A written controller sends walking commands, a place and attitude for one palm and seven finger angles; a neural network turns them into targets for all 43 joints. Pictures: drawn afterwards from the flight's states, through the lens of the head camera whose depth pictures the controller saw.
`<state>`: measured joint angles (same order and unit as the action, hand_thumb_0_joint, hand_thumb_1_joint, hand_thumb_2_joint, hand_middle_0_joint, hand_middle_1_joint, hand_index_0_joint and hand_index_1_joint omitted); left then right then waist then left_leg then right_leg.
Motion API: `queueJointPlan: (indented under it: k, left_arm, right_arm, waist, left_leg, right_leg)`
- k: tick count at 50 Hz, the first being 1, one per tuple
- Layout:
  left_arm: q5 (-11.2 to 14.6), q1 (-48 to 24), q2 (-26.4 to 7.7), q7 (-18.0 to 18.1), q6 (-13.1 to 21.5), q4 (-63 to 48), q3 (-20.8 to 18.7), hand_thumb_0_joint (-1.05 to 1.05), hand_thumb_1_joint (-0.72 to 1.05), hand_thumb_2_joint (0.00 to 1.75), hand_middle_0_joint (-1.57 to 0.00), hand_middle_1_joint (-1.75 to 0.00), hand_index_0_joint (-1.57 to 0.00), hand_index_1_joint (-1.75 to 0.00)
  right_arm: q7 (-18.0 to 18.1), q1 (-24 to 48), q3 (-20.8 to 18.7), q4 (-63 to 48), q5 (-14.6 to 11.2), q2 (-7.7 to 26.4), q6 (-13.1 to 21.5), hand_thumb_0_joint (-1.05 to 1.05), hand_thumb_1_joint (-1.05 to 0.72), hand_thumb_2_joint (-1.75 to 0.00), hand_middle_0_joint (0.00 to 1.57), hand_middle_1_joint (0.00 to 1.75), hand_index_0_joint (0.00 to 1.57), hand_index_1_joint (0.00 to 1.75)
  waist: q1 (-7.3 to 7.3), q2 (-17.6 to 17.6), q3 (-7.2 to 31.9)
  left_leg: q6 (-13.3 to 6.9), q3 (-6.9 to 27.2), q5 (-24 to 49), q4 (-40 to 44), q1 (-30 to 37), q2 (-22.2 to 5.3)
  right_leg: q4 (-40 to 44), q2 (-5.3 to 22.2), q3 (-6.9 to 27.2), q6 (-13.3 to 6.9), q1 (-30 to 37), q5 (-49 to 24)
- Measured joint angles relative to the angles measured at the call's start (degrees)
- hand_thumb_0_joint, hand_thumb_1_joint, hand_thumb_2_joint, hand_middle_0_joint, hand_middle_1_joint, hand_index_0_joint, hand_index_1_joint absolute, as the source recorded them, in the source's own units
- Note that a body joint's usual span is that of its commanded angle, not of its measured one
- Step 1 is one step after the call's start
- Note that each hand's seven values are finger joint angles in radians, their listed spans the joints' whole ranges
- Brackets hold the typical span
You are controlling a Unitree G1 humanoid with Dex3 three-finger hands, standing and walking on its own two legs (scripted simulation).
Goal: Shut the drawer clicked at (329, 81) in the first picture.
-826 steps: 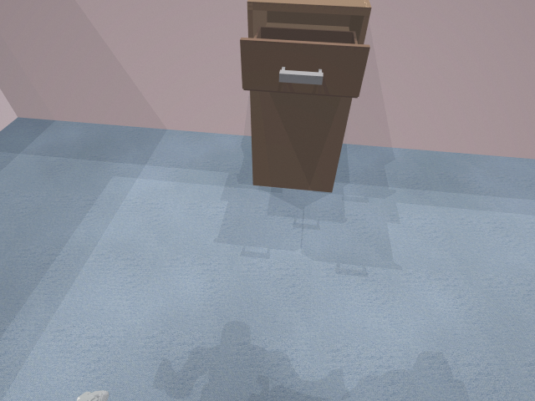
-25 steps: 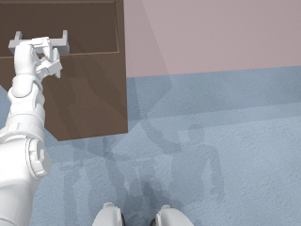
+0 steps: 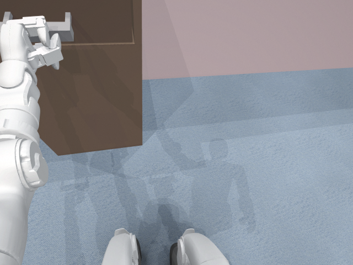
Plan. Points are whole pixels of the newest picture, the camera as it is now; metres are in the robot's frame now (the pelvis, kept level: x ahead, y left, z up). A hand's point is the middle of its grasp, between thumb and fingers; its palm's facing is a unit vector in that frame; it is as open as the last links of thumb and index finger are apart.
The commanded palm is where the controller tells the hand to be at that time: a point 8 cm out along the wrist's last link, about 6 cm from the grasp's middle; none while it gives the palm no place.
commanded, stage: pull the fist back off the drawer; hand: left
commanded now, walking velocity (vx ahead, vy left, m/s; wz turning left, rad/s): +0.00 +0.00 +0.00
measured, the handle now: (38, 24) +0.63 +0.23 +0.10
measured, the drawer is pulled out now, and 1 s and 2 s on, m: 0.00 0.00 0.00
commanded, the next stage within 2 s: draw the hand back to the body in 0.62 s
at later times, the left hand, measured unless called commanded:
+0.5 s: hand (58, 51) +0.55 +0.18 +0.10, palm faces +0.08 -1.00 -0.02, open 2.9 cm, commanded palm +0.53 +0.21 +0.10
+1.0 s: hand (41, 62) +0.49 +0.19 +0.13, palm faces +0.09 -1.00 -0.03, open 3.2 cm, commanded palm +0.44 +0.24 +0.14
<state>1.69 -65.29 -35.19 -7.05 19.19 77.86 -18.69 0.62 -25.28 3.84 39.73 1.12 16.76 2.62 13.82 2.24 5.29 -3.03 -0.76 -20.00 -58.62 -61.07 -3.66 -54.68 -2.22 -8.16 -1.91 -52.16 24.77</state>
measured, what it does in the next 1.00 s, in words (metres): shifts its weight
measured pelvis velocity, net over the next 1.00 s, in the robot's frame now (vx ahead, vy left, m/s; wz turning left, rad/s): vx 0.06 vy -0.01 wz -0.02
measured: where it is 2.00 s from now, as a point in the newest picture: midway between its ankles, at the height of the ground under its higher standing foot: outside the picture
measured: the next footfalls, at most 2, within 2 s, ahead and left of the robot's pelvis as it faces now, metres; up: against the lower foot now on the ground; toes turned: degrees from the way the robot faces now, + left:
none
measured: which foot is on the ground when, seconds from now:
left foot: down 0.00-1.00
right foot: down 0.00-1.00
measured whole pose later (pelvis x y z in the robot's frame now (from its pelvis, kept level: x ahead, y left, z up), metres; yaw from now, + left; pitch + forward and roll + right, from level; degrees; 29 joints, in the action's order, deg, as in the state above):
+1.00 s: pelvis +0.06 -0.01 +0.04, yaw -1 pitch +15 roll -2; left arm 10.2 -30.0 -21.7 -8.8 15.8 43.7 -19.8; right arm -0.8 -23.9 0.8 34.2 -2.6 15.1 -4.3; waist 6.0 2.8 7.8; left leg -2.3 -4.7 -22.3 -48.3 -40.6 -3.5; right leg -44.7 -2.6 -3.6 -1.8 -33.5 25.7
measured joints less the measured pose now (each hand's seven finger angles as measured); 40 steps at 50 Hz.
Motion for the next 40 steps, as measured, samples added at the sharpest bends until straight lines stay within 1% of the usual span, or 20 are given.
queueJointPlan:
  k: [4, 8, 12, 17, 23, 30, 37, 40]
  left_arm:
    - [-0.16, -0.61, -0.56, -0.33, -0.11, 0.51, -0.1, 0.04, 0.59, 0.92, -1.39, -1.6, -1.4, -1.6]
    - [-0.35, -0.99, -0.49, -0.41, -0.27, 0.22, -0.27, 0.03, 0.57, 0.91, -1.39, -1.6, -1.4, -1.6]
    - [-0.7, -0.73, 0.47, 0.2, -0.24, -0.96, -0.7, 0.02, 0.57, 0.9, -1.39, -1.6, -1.4, -1.6]
    - [-0.63, -0.01, 2.6, 1.51, -0.03, -2.53, -0.32, 0.02, 0.6, 0.9, -1.39, -1.6, -1.4, -1.6]
    - [-0.62, 2.11, 4.91, 2.51, 0.27, -4.28, -0.62, -0.02, 0.66, 0.91, -1.39, -1.6, -1.4, -1.6]
    - [0.28, 6.63, 7.19, 3.06, 0.82, -7.55, -1.06, -0.03, 0.74, 0.91, -1.39, -1.6, -1.4, -1.6]
    - [0.44, 9.52, 8.08, 2.2, 1.93, -8.23, -2.3, -0.04, 0.75, 0.9, -1.39, -1.6, -1.4, -1.6]
    - [1.09, 12.37, 8.51, 1.69, 1.68, -11.32, -3.41, -0.03, 0.75, 0.89, -1.39, -1.6, -1.4, -1.6]
  right_arm:
    - [-0.01, -0.54, 0.2, -0.29, 0.04, 0.17, 0.44, 0.0, -0.9, -0.9, 0.21, 0.3, 0.21, 0.3]
    - [-0.16, -1.0, 0.17, -0.6, 0.29, 0.23, 0.52, 0.0, -0.9, -0.9, 0.21, 0.3, 0.21, 0.3]
    - [-0.61, -1.18, -0.24, -0.75, 0.75, 0.07, 0.21, 0.0, -0.9, -0.9, 0.21, 0.3, 0.21, 0.3]
    - [-1.38, -1.02, -0.75, -0.82, 1.15, -0.37, -0.58, 0.0, -0.9, -0.9, 0.21, 0.3, 0.21, 0.3]
    - [-1.99, -0.3, -1.02, -1.47, 1.12, -0.53, -1.66, 0.0, -0.9, -0.9, 0.21, 0.3, 0.21, 0.3]
    - [-2.24, 0.59, -1.55, -2.78, 0.6, -0.76, -2.92, 0.0, -0.9, -0.9, 0.21, 0.3, 0.21, 0.3]
    - [-2.11, 1.45, -1.65, -3.16, 0.02, -1.01, -4.26, 0.0, -0.9, -0.9, 0.21, 0.3, 0.21, 0.3]
    - [-2.09, 1.58, -2.03, -3.69, -0.32, -1.23, -5.11, 0.0, -0.9, -0.9, 0.21, 0.3, 0.21, 0.3]
  waist:
    - [0.29, 0.05, -0.18]
    - [0.25, 0.13, -0.32]
    - [-0.13, 0.21, -0.32]
    - [-0.88, 0.04, -0.29]
    - [-1.58, -0.02, 0.04]
    - [-2.4, -0.03, 0.38]
    - [-3.09, -0.1, 0.57]
    - [-3.53, -0.23, 0.7]
  left_leg:
    - [-0.21, -0.14, 0.09, -0.2, -0.4, 0.01]
    - [-0.44, -0.25, 0.16, -0.39, -0.92, 0.22]
    - [-0.64, -0.42, 0.15, -0.49, -1.19, 0.46]
    - [-0.78, -0.59, 0.01, -0.37, -0.79, 0.75]
    - [-0.86, -0.96, -0.4, 0.01, 0.38, 0.87]
    - [-0.69, -1.74, -1.17, 1.1, 3.16, 0.65]
    - [-0.26, -2.01, -2.0, 2.03, 5.77, 0.42]
    - [0.02, -2.39, -2.22, 2.79, 7.13, 0.2]
  right_leg:
    - [-0.19, 0.04, 0.15, 0.17, -0.43, -0.18]
    - [-0.49, 0.26, 0.24, 0.37, -0.97, -0.2]
    - [-0.73, 0.52, 0.38, 0.55, -1.29, -0.12]
    - [-0.76, 0.79, 0.54, 0.73, -0.94, 0.09]
    - [-0.48, 0.9, 0.96, 0.85, 0.05, 0.44]
    - [0.6, 0.65, 1.85, 0.83, 2.44, 0.88]
    - [1.61, 0.33, 2.26, 0.57, 4.88, 1.55]
    - [2.28, 0.09, 2.71, 0.36, 5.96, 1.65]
